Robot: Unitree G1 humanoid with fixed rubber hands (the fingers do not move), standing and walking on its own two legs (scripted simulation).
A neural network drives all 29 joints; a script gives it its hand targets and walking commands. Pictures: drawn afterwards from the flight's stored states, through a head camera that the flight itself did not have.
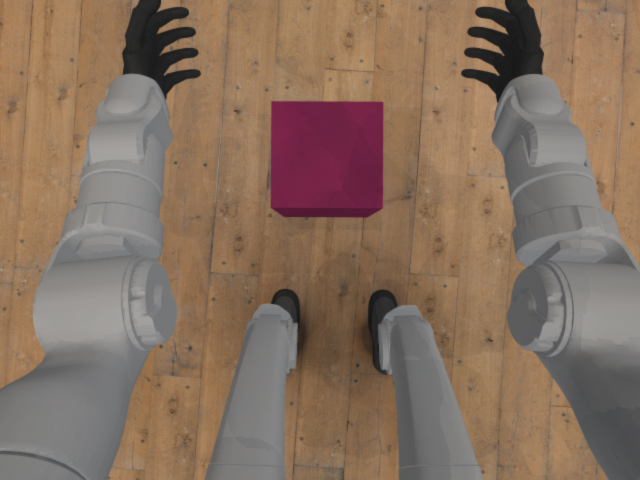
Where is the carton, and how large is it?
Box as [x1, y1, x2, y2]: [271, 101, 382, 216]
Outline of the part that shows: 271,101 271,207 283,216 368,216 382,208 382,102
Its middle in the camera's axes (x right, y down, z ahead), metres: +0.01 -0.16 +0.85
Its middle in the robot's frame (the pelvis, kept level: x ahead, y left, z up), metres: +0.51 +0.02 -0.52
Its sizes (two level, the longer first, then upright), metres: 0.210 0.200 0.250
